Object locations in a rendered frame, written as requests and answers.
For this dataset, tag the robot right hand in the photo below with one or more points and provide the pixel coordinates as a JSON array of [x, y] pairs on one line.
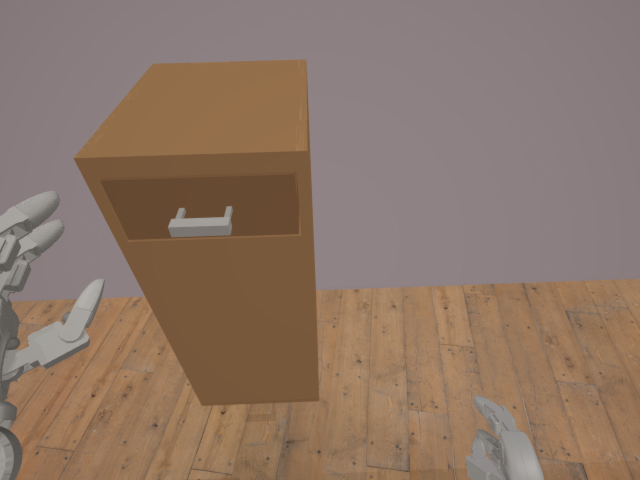
[[512, 456]]

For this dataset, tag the robot left forearm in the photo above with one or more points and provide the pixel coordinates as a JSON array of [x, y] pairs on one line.
[[10, 447]]

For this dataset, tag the cabinet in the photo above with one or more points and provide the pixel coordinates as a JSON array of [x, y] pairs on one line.
[[239, 312]]

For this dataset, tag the handle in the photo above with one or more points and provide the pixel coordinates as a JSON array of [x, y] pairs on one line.
[[193, 227]]

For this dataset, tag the drawer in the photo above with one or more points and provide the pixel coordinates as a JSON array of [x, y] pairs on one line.
[[262, 203]]

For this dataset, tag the robot left hand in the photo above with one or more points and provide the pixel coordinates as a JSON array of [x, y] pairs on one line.
[[19, 246]]

